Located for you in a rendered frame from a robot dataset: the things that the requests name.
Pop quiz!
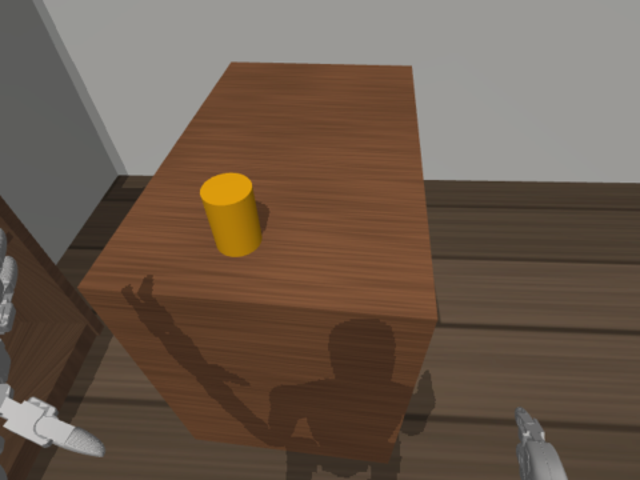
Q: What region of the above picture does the right robot hand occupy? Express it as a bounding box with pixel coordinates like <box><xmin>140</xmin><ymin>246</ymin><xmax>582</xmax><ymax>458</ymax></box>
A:
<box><xmin>515</xmin><ymin>407</ymin><xmax>568</xmax><ymax>480</ymax></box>

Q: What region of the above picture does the left robot hand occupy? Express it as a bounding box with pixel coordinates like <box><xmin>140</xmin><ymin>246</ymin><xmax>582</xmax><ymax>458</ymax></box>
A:
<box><xmin>0</xmin><ymin>228</ymin><xmax>105</xmax><ymax>457</ymax></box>

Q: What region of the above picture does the can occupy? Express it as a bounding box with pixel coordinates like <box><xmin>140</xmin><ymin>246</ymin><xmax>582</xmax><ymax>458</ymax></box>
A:
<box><xmin>200</xmin><ymin>173</ymin><xmax>262</xmax><ymax>257</ymax></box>

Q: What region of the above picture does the bookshelf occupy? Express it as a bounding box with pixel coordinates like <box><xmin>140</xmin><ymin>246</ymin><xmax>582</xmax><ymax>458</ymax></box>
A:
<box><xmin>0</xmin><ymin>196</ymin><xmax>104</xmax><ymax>480</ymax></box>

